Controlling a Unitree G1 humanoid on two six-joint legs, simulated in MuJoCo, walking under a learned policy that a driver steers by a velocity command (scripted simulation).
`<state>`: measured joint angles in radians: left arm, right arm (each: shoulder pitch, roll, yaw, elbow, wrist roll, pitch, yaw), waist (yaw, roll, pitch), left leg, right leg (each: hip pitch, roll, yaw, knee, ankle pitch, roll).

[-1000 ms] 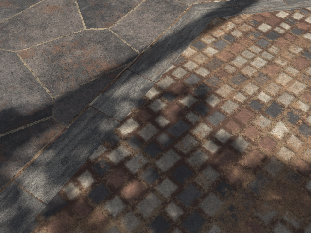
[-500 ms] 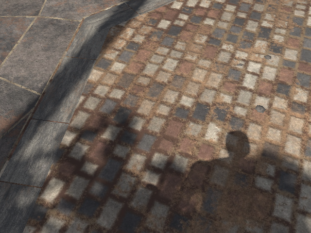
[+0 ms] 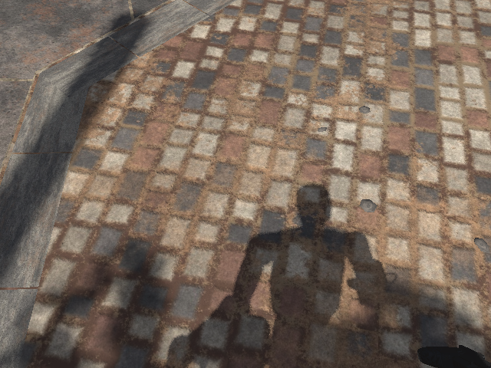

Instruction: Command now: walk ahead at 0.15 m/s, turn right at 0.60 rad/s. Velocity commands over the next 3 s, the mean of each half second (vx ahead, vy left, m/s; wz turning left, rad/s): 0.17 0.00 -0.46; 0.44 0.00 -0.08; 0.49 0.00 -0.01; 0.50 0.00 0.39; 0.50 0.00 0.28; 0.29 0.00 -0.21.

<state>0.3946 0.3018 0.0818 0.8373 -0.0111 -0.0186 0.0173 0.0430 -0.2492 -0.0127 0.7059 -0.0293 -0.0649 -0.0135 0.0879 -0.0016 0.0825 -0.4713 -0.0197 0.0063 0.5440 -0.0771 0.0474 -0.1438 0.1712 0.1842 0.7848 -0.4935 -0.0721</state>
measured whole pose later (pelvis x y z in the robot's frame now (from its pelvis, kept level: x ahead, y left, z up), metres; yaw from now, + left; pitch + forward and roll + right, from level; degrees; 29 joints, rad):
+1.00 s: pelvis +0.28 -0.02 +0.01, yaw -14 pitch +0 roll +0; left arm 0.37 0.26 0.04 0.91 0.02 -0.06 -0.01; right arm 0.21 -0.25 -0.05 0.79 -0.03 -0.05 0.02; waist 0.03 -0.03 0.04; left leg -0.32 -0.03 0.09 0.51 -0.20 0.07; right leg -0.30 0.01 0.03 1.12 -0.34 -0.08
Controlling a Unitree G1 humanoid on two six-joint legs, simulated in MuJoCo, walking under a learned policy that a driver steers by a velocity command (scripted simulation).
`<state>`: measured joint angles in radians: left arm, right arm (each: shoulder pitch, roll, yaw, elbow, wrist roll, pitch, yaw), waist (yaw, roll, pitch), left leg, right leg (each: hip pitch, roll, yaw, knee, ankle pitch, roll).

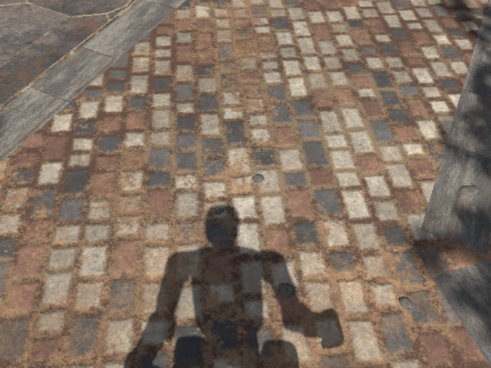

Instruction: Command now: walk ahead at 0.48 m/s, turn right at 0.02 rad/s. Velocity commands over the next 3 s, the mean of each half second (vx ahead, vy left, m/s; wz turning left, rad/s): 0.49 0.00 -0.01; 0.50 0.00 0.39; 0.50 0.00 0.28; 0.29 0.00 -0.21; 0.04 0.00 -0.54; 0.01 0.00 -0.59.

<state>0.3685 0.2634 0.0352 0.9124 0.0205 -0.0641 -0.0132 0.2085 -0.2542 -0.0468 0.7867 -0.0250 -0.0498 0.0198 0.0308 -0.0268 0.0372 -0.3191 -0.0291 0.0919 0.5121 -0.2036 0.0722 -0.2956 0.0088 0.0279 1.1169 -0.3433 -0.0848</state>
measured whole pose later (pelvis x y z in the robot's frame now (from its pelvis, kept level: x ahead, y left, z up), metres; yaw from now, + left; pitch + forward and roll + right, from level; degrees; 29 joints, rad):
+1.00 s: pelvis +0.56 +0.02 -0.02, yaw +16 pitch +1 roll +0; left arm 0.36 0.22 0.04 0.99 0.02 -0.06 0.02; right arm 0.09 -0.24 -0.06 0.82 -0.04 -0.03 0.03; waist 0.01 -0.01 0.07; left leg -0.45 -0.07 0.12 0.62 -0.18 0.15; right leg -0.10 -0.05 -0.18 0.97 -0.44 -0.02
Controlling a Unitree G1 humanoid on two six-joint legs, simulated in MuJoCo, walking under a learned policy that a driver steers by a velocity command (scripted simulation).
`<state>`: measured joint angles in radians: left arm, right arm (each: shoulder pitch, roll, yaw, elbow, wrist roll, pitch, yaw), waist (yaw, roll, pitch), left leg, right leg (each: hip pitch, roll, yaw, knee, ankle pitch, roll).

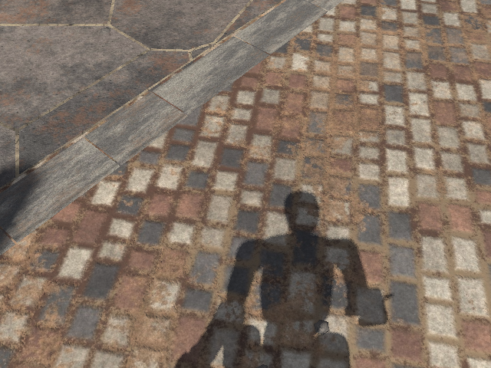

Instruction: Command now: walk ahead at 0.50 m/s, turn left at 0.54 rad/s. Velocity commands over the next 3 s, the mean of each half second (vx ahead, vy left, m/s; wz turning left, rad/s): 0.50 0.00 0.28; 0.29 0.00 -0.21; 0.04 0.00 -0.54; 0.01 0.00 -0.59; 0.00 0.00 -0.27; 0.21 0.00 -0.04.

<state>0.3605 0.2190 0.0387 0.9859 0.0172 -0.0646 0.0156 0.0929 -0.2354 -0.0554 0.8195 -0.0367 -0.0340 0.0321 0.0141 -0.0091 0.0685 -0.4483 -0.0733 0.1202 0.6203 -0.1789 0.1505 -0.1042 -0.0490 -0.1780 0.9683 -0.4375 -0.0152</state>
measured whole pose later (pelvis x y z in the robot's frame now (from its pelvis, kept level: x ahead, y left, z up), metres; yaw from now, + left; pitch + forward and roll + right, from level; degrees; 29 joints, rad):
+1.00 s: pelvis +0.47 +0.00 +0.01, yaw -3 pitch +0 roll -1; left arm 0.33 0.25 0.07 0.93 0.00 -0.01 0.01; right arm 0.11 -0.22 -0.01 0.83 -0.02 -0.05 -0.04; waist 0.06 -0.01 0.06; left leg -0.37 -0.01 0.01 0.53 -0.13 0.05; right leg -0.21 0.11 0.08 0.63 -0.42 -0.05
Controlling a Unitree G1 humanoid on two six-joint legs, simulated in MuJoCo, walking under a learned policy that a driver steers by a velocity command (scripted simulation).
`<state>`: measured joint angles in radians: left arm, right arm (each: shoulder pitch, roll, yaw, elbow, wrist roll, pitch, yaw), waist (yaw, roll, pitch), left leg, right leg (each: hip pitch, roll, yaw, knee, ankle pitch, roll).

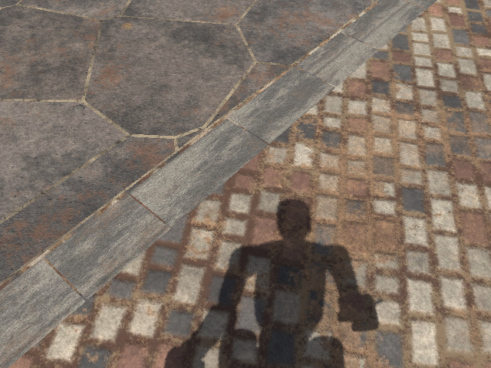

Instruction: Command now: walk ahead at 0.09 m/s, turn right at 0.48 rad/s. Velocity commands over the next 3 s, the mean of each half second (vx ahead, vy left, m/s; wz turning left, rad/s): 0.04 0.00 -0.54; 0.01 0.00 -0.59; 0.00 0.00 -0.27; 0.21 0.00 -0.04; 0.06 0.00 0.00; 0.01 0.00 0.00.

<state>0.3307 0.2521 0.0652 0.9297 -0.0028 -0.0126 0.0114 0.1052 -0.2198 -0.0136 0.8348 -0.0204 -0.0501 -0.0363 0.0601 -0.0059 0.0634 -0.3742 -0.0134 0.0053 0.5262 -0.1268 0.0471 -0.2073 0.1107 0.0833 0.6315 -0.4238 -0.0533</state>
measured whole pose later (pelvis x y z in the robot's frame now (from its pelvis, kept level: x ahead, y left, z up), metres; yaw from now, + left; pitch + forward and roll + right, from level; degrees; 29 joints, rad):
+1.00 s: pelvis -0.01 +0.00 +0.01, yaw -36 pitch +0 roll +0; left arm 0.21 0.32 0.09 0.76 0.02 0.06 -0.01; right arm 0.16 -0.27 -0.03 0.71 -0.02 0.03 -0.04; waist 0.03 -0.05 0.06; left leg -0.24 -0.04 -0.02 0.48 -0.23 0.04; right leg -0.39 0.16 0.18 0.77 -0.42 -0.02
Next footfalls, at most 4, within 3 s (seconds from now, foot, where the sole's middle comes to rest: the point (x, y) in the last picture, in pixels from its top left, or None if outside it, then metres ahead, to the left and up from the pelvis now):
0.42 right None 0.00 -0.11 -0.77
0.94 left None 0.09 0.06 -0.77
1.34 right None -0.07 -0.10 -0.77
2.16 right None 0.15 -0.23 -0.77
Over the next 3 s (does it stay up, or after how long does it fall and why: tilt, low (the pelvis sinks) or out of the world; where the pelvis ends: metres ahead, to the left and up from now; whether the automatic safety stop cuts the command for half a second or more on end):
stays up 0.17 -0.12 0.01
